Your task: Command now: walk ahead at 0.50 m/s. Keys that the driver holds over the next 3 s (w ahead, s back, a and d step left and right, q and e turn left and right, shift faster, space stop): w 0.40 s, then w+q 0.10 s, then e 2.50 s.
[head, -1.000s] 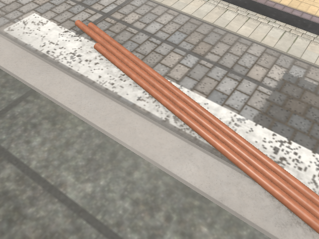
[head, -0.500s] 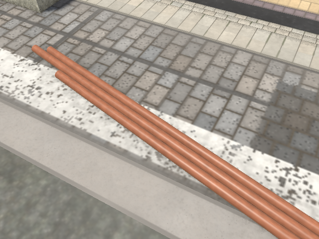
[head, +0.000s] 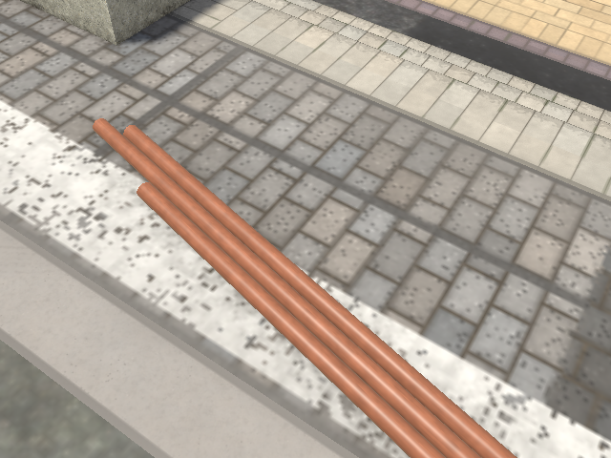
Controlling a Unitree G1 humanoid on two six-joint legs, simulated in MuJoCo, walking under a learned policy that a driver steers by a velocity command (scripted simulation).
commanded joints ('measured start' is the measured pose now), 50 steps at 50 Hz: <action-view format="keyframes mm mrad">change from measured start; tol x32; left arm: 1 -18 70 25 -74 3 -6 13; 17 -453 27 -3 -217 -2 -16 -43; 22 103 210 71 -84 21 -21 -23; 50 -9 132 59 -118 -4 129 57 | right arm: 1 48 -100 -24 -17 -6 -13 1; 23 362 -6 19 113 15 3 -20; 50 -90 -105 -20 -82 -28 77 -50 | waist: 1 -11 110 -53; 18 -91 101 81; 23 74 -241 -400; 27 13 -26 -22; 50 10 138 -81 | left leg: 1 239 266 -320 -273 92 161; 21 331 212 -85 138 729 58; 23 -269 -21 -91 769 -403 -22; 25 -403 71 -170 888 -324 -8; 42 -18 44 -102 75 66 -98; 46 515 529 -515 -26 832 196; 50 164 325 -270 -156 99 129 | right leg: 1 -225 -97 41 -27 95 -2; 18 -227 -17 -44 -615 302 -18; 21 310 35 -71 -656 336 -91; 23 915 -417 617 -736 235 -305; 34 215 -139 29 -852 965 -178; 44 173 -59 188 -570 382 -59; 46 -141 140 59 18 -423 51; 50 -196 9 45 242 -160 105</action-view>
